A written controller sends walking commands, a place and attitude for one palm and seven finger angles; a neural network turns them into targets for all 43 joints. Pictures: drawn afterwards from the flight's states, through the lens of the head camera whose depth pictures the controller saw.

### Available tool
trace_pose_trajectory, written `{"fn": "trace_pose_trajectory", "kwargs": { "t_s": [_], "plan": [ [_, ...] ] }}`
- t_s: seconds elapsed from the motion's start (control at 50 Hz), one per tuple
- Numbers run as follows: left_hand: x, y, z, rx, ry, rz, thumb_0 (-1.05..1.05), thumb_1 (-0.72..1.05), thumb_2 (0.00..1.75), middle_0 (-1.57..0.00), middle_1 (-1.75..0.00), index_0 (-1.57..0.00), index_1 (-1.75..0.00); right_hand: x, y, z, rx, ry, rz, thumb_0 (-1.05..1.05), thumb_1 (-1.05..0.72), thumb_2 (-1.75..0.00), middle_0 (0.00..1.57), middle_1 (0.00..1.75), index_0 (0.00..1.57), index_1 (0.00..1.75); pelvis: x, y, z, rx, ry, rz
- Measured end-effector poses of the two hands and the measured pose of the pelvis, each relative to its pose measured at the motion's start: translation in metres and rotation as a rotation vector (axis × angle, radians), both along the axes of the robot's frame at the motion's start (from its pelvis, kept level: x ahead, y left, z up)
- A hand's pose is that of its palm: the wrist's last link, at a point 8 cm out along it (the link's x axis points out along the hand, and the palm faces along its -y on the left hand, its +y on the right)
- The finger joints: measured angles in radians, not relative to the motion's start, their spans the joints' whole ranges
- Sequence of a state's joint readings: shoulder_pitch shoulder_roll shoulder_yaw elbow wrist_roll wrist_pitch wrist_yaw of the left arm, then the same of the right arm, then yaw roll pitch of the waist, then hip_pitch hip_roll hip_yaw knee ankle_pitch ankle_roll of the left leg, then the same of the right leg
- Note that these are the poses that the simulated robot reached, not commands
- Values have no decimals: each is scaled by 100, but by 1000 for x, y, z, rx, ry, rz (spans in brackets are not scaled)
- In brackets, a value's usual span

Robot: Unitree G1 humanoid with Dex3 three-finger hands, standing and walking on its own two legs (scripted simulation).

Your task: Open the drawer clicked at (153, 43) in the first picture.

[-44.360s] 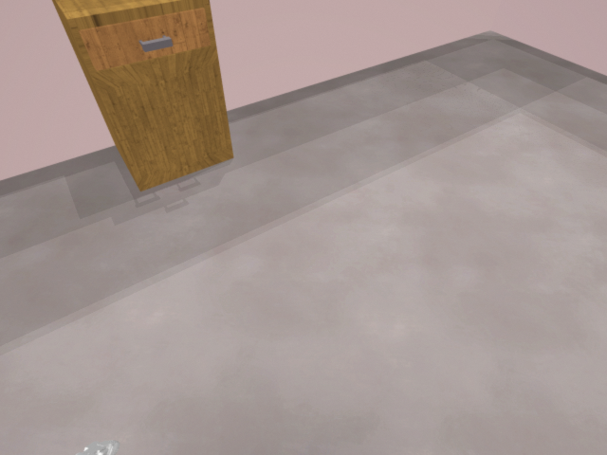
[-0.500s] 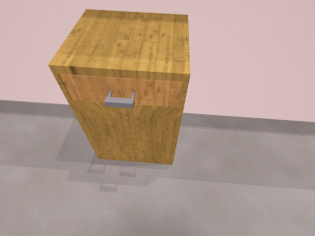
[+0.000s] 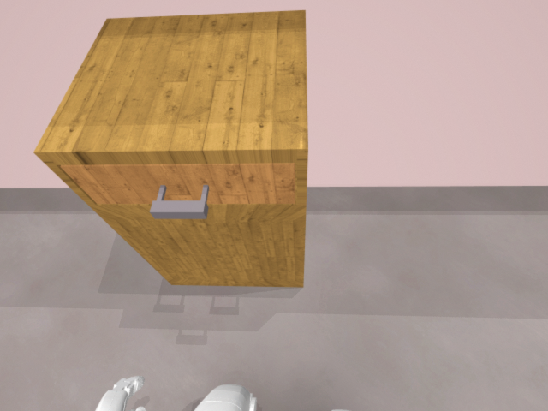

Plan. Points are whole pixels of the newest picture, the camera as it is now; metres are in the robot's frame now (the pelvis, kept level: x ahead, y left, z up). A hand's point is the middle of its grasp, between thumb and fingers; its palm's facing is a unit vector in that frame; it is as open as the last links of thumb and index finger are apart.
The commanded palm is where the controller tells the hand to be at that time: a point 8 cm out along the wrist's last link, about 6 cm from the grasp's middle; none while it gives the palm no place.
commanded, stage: come to a stop and stand still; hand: left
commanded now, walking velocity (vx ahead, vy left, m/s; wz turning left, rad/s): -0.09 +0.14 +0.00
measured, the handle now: (181, 199) +0.49 +0.23 -0.10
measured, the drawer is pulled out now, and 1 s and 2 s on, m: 0.00 0.00 0.00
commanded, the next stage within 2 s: look again from close up in 0.92 s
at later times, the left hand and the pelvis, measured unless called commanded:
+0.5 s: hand out of the picture +0.05 +0.24 -0.18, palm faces +0.01 -0.97 -0.23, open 7.4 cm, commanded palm none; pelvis +0.03 +0.04 +0.00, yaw -2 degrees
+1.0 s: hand out of the picture +0.09 +0.23 -0.17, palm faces -0.05 -0.98 -0.20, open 7.4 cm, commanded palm none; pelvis +0.03 +0.05 +0.00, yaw -3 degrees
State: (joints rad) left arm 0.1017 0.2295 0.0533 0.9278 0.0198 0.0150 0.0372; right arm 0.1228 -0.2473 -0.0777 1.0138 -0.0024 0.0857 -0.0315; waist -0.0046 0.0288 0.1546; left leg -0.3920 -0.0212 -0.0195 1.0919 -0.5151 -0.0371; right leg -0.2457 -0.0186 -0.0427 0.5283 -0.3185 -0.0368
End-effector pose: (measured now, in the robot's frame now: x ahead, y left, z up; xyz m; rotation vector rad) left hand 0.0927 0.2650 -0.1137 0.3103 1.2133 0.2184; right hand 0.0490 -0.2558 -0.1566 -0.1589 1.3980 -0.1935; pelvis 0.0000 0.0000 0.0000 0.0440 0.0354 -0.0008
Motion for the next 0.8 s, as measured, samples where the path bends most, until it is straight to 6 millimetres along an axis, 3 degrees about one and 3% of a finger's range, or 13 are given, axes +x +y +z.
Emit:
{"fn": "trace_pose_trajectory", "kwargs": {
  "t_s": [0.14,0.32,0.42,0.54,0.8],
  "plan": [
    [-10,-12,2,-30,52,-1,0,91,90,-20,-30,-20,-30,35,-5,14,-3,-68,24,0,-91,-90,20,30,20,30,7,1,10,9,2,-24],
    [-41,3,-28,-111,137,36,1,91,90,-20,-30,-20,-30,62,28,21,-31,-171,70,0,-91,-90,20,30,20,30,18,28,-3,-55,-14,-27],
    [-47,16,-39,-129,151,68,1,91,90,-20,-30,-20,-30,52,51,19,-27,-123,104,0,-91,-90,20,30,20,30,23,35,-6,-30,-23,-26],
    [-47,19,-31,-119,164,41,1,91,90,-20,-30,-20,-30,36,68,15,18,-105,51,0,-91,-90,20,30,20,30,27,39,-2,-43,-31,-36],
    [-10,14,-26,-137,99,-19,1,91,90,-20,-30,-20,-30,-20,66,19,-2,-12,-32,0,-92,-90,20,30,20,30,35,45,4,-43,-33,-50]
  ]
}}
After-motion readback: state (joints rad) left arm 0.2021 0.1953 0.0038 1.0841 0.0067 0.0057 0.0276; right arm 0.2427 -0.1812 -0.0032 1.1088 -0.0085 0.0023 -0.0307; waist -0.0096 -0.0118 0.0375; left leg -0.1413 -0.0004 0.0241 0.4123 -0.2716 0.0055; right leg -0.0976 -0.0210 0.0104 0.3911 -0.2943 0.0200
